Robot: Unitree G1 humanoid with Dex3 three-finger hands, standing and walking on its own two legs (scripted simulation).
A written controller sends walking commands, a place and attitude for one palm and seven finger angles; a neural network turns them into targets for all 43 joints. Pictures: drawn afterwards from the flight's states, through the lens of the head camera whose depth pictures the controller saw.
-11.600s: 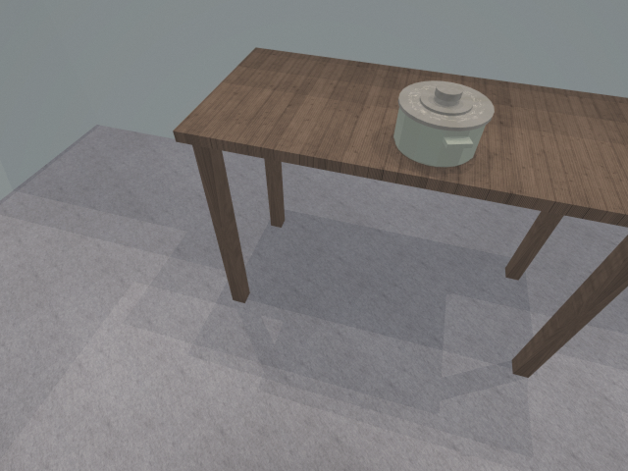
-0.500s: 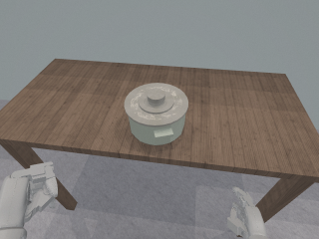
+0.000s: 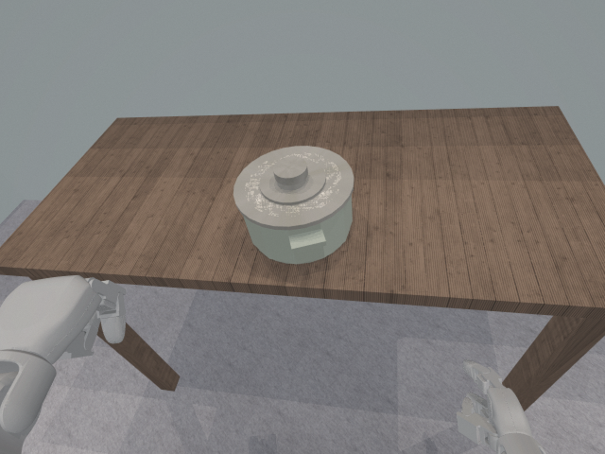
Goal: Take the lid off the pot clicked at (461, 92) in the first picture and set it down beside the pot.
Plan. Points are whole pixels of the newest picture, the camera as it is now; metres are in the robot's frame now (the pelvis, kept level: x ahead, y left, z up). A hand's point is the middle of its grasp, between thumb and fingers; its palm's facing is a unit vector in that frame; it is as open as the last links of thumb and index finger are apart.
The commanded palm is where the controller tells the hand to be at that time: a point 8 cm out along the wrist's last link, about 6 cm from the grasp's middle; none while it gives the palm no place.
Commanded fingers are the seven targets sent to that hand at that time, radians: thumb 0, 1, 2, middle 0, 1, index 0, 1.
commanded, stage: reach forward and open the fingers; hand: left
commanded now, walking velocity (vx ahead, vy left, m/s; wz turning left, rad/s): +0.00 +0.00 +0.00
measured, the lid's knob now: (290, 170) +0.50 +0.08 +0.11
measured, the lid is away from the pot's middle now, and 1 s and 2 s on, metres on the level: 0.00 0.00 0.00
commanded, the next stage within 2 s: move the open hand above the knob in 0.74 s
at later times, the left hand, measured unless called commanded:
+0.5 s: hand (94, 280) +0.25 +0.26 +0.16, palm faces -0.12 +0.03 -0.99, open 8.5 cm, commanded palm +0.23 +0.25 +0.22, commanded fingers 0.00 -0.31 1.48 -0.84 -0.08 -0.84 -0.08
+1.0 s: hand (127, 252) +0.29 +0.23 +0.17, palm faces -0.15 +0.01 -0.99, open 10.0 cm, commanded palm +0.27 +0.23 +0.24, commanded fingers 0.00 -0.32 1.51 -0.85 -0.08 -0.85 -0.08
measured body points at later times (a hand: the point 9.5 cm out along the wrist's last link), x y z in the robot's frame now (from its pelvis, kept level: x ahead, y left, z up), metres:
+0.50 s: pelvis -0.02 +0.01 +0.01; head -0.01 -0.04 +0.45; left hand +0.25 +0.26 +0.22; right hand +0.18 -0.22 -0.10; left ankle -0.01 +0.15 -0.73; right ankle -0.01 -0.14 -0.73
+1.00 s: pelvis -0.03 +0.01 +0.00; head -0.02 -0.05 +0.45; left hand +0.29 +0.23 +0.22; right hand +0.19 -0.22 -0.09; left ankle -0.01 +0.15 -0.73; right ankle -0.01 -0.14 -0.73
